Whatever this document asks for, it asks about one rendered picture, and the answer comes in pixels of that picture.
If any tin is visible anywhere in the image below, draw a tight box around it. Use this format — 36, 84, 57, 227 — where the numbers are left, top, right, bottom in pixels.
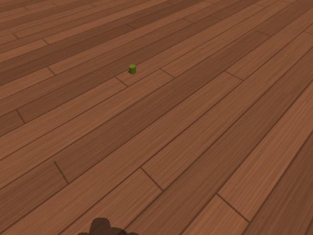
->
129, 64, 136, 74

